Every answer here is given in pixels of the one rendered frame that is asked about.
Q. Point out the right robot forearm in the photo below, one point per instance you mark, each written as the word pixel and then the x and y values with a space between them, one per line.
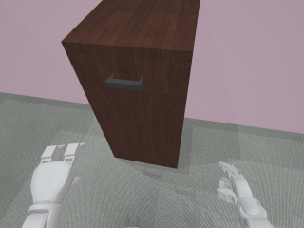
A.
pixel 252 214

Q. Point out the handle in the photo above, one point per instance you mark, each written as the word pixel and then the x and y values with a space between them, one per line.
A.
pixel 124 84

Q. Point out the drawer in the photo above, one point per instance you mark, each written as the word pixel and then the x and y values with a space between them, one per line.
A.
pixel 159 76

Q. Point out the cabinet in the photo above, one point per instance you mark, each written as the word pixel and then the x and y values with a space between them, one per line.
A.
pixel 140 126

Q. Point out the left robot hand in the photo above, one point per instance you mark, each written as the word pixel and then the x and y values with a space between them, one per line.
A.
pixel 52 180

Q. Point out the left robot forearm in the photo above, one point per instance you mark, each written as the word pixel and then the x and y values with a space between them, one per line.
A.
pixel 44 215

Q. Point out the right robot hand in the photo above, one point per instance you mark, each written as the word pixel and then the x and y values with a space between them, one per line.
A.
pixel 235 188

